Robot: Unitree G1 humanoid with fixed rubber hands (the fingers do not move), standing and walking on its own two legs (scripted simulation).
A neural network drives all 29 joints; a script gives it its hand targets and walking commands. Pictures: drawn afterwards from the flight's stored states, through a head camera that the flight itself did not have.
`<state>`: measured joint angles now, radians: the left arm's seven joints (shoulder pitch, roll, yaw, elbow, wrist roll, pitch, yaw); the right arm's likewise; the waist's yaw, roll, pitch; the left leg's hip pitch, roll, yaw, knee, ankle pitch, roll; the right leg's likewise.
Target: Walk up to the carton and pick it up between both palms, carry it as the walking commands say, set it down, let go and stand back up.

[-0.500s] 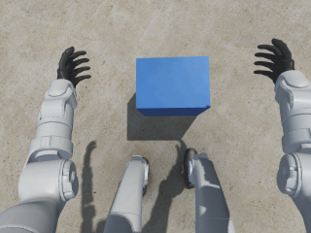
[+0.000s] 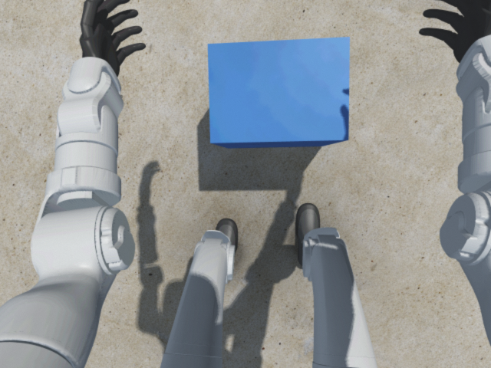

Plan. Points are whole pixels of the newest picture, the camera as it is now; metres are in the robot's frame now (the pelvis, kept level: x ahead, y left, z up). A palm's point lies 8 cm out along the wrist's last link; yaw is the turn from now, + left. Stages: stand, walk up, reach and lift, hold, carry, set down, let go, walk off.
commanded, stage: reach and lift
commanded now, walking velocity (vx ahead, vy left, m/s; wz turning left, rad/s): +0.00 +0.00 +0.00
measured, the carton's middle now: (275, 104) +0.52 -0.03 -0.49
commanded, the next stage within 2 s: none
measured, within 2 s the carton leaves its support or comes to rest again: neither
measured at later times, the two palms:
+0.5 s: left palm (149, 88) +0.51 +0.22 -0.25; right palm (410, 72) +0.52 -0.25 -0.26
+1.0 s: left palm (179, 105) +0.51 +0.20 -0.40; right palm (374, 95) +0.52 -0.24 -0.40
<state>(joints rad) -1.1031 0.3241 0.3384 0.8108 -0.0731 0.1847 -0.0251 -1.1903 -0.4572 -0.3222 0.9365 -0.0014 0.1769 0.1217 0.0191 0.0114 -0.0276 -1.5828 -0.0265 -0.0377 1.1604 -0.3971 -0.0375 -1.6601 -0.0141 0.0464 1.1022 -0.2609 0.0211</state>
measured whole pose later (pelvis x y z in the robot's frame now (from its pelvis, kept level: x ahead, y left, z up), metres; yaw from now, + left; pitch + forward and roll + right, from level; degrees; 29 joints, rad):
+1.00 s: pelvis -0.04 +0.00 -0.24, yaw +2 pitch +42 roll +2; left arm -1.39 0.38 0.20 0.97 -0.18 0.15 0.08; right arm -1.46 -0.53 -0.20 1.10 0.15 0.13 0.01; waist 0.00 0.02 0.28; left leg -2.21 -0.07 -0.04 2.11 -0.64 -0.08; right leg -2.32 0.00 0.07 2.04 -0.46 0.04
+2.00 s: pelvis -0.05 +0.00 -0.26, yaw +3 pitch +37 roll +2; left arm -1.52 0.35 0.10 1.11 -0.21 0.10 0.12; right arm -1.58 -0.52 -0.06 1.21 0.25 0.08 -0.03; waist -0.02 0.03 0.40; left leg -2.19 -0.05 -0.04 2.18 -0.63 -0.06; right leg -2.28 -0.01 0.05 2.12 -0.47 0.03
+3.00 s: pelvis -0.04 -0.01 -0.24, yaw +4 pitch +41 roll +2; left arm -1.39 0.31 0.24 0.89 -0.13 0.29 0.08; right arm -1.43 -0.44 -0.21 0.97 0.11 0.29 0.03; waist -0.05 0.04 0.23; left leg -2.23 -0.09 -0.05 2.11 -0.61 -0.07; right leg -2.30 0.00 0.07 2.06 -0.49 0.04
